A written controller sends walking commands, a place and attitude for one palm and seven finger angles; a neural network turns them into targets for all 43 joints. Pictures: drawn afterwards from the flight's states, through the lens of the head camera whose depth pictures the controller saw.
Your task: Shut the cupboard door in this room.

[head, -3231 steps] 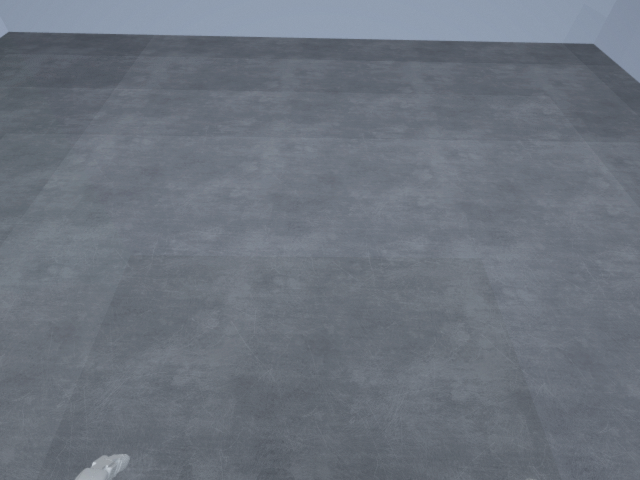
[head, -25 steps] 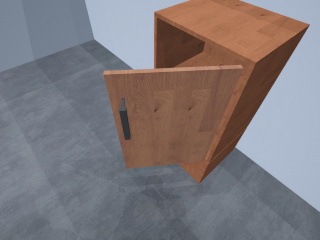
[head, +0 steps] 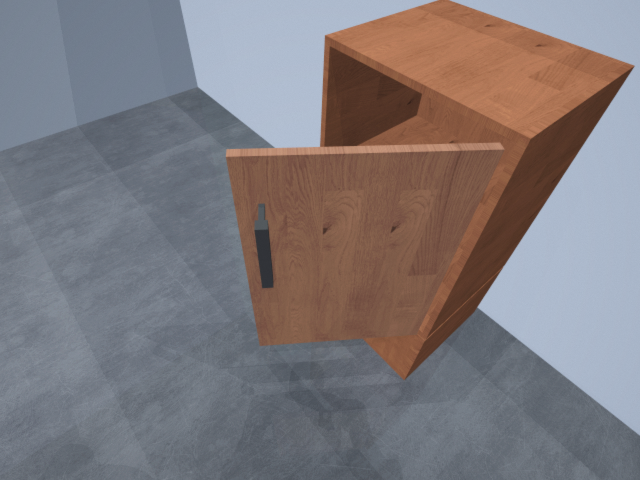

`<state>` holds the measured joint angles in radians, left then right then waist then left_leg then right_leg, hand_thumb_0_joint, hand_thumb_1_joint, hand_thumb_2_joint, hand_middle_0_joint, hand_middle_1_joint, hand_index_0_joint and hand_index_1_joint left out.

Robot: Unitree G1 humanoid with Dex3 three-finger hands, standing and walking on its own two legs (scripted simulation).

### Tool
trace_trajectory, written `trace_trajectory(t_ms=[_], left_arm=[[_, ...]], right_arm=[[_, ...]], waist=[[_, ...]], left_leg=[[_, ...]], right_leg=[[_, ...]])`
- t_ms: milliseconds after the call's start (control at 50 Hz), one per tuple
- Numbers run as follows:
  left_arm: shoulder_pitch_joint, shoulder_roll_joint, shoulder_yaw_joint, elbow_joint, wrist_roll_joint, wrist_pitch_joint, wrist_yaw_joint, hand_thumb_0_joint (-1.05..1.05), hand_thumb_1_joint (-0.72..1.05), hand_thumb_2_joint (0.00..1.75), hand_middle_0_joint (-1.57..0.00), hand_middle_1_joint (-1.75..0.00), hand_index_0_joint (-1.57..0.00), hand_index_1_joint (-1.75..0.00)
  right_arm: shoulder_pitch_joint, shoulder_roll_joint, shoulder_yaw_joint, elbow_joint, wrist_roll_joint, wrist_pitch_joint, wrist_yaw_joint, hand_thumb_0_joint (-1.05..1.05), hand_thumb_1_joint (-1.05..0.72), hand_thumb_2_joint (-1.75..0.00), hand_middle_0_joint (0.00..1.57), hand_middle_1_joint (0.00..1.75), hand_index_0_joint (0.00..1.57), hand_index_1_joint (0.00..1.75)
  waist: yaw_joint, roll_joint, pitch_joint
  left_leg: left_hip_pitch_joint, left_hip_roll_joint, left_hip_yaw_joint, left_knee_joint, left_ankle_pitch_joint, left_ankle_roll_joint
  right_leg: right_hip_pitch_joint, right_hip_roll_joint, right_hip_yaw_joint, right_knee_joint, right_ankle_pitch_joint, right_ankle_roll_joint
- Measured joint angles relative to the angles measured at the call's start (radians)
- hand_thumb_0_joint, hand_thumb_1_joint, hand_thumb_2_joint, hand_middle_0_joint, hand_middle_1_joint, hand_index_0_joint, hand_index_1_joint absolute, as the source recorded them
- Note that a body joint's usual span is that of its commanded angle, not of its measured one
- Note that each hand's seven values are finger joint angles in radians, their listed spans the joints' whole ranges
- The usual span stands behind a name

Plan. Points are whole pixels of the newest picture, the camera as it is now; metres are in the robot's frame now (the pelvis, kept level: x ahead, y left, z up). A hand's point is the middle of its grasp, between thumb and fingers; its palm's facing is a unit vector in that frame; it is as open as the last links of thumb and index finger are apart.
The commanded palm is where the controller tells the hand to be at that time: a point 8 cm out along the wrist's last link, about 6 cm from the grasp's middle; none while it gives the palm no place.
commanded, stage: shuffle to correct the standing spot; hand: left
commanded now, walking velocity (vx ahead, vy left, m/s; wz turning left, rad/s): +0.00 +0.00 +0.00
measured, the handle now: (264, 247) +0.47 +0.13 -0.03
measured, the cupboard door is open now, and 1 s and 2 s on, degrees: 55 55 55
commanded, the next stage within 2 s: come to a stop and stand still in 0.90 s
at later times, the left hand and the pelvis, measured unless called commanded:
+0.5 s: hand out of the picture -0.01 +0.13 -0.18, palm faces +0.09 -0.98 -0.19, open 7.4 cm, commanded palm none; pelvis +0.03 -0.04 -0.01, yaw +4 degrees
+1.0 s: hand out of the picture +0.06 +0.08 -0.17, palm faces +0.15 -0.97 -0.17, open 7.4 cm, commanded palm none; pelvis +0.05 -0.11 +0.00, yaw +7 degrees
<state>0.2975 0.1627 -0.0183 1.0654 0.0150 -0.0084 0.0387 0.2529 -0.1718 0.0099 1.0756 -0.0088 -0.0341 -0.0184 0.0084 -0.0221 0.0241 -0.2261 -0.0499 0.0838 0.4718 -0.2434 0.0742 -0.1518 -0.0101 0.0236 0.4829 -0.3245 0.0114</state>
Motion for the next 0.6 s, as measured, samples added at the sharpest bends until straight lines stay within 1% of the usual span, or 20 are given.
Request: trace_trajectory(t_ms=[60, 180, 280, 340, 400, 440, 480, 540, 580, 600], left_arm=[[-0.001, 0.001, -0.001, 0.006, 0.000, 0.001, -0.001, 0.00, 0.91, 0.90, -0.20, -0.30, -0.20, -0.29], [0.003, 0.005, 0.003, 0.020, 0.005, 0.012, -0.005, 0.00, 0.91, 0.90, -0.20, -0.30, -0.20, -0.29], [0.009, 0.014, 0.012, 0.018, 0.013, 0.023, -0.009, 0.00, 0.91, 0.90, -0.20, -0.30, -0.20, -0.29], [0.014, 0.016, 0.020, 0.015, 0.016, 0.027, -0.012, 0.00, 0.91, 0.90, -0.20, -0.30, -0.20, -0.29], [0.020, 0.012, 0.026, 0.011, 0.016, 0.028, -0.015, 0.00, 0.91, 0.90, -0.20, -0.30, -0.20, -0.29], [0.028, 0.008, 0.030, 0.003, 0.016, 0.026, -0.015, 0.00, 0.91, 0.90, -0.20, -0.30, -0.20, -0.29], [0.042, 0.005, 0.034, -0.006, 0.016, 0.022, -0.013, 0.00, 0.91, 0.90, -0.20, -0.30, -0.20, -0.29], [0.059, 0.003, 0.037, -0.014, 0.020, 0.021, -0.009, 0.00, 0.91, 0.90, -0.20, -0.30, -0.20, -0.29], [0.066, -0.001, 0.037, -0.016, 0.023, 0.019, -0.005, 0.00, 0.91, 0.90, -0.20, -0.30, -0.20, -0.29], [0.070, -0.005, 0.036, -0.015, 0.025, 0.019, -0.003, 0.00, 0.91, 0.90, -0.20, -0.30, -0.20, -0.29]], right_arm=[[-0.007, 0.002, 0.000, 0.008, 0.001, 0.000, -0.002, 0.00, -0.92, -0.90, 0.20, 0.30, 0.20, 0.30], [-0.006, 0.018, -0.003, 0.021, -0.002, 0.007, -0.005, 0.00, -0.91, -0.90, 0.20, 0.30, 0.20, 0.30], [0.009, 0.033, -0.014, 0.021, -0.006, 0.015, -0.013, 0.00, -0.91, -0.90, 0.20, 0.30, 0.20, 0.30], [0.015, 0.036, -0.021, 0.020, -0.008, 0.021, -0.017, 0.00, -0.91, -0.90, 0.20, 0.30, 0.20, 0.30], [0.026, 0.031, -0.029, 0.023, -0.009, 0.028, -0.019, 0.00, -0.91, -0.90, 0.20, 0.30, 0.20, 0.30], [0.031, 0.026, -0.032, 0.027, -0.008, 0.031, -0.018, 0.00, -0.91, -0.90, 0.20, 0.30, 0.20, 0.30], [0.036, 0.023, -0.033, 0.029, -0.008, 0.035, -0.018, 0.00, -0.91, -0.90, 0.20, 0.30, 0.20, 0.30], [0.039, 0.027, -0.036, 0.029, -0.009, 0.046, -0.020, 0.00, -0.91, -0.90, 0.20, 0.30, 0.20, 0.30], [0.029, 0.030, -0.038, 0.029, -0.008, 0.052, -0.021, 0.00, -0.91, -0.90, 0.20, 0.30, 0.20, 0.30], [0.021, 0.031, -0.039, 0.027, -0.008, 0.053, -0.022, 0.00, -0.91, -0.90, 0.20, 0.30, 0.20, 0.30]], waist=[[0.001, -0.007, 0.001], [-0.006, -0.024, -0.006], [-0.008, -0.038, -0.006], [-0.010, -0.034, -0.003], [-0.015, -0.013, -0.004], [-0.013, 0.002, -0.006], [-0.010, 0.008, -0.008], [-0.009, 0.002, -0.006], [0.000, -0.005, 0.004], [0.005, -0.010, 0.009]], left_leg=[[0.006, 0.001, -0.001, -0.004, -0.001, 0.000], [0.010, -0.005, -0.012, -0.002, -0.009, 0.001], [-0.005, -0.013, -0.024, 0.007, -0.015, -0.004], [-0.020, -0.005, -0.031, 0.022, -0.022, -0.015], [-0.038, 0.012, -0.054, 0.043, -0.033, -0.031], [-0.049, 0.027, -0.070, 0.062, -0.044, -0.044], [-0.065, 0.041, -0.078, 0.100, -0.065, -0.045], [-0.112, 0.064, -0.051, 0.244, -0.184, -0.036], [-0.141, 0.074, -0.032, 0.331, -0.236, -0.036], [-0.147, 0.076, -0.020, 0.346, -0.245, -0.036]], right_leg=[[0.009, 0.001, 0.000, -0.011, 0.003, 0.001], [0.016, -0.004, -0.012, -0.006, -0.010, 0.000], [-0.008, -0.013, -0.032, 0.033, -0.037, -0.012], [-0.021, -0.009, -0.048, 0.047, -0.048, -0.017], [-0.016, 0.010, -0.071, 0.030, -0.046, -0.036], [-0.009, 0.027, -0.086, 0.016, -0.044, -0.047], [-0.003, 0.041, -0.099, 0.014, -0.050, -0.060], [0.015, 0.055, -0.135, 0.019, -0.071, -0.079], [0.031, 0.064, -0.157, 0.020, -0.082, -0.088], [0.038, 0.067, -0.165, 0.023, -0.089, -0.090]])
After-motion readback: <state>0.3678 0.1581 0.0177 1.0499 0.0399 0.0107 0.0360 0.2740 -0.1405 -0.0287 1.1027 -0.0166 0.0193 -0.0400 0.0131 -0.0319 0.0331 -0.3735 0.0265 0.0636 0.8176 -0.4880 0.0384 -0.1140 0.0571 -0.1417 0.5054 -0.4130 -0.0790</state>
